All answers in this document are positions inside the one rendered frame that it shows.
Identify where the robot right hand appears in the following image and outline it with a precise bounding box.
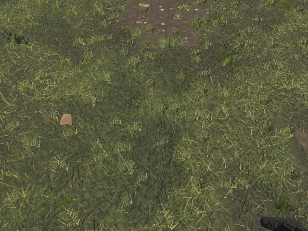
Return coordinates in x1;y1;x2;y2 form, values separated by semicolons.
260;217;308;231

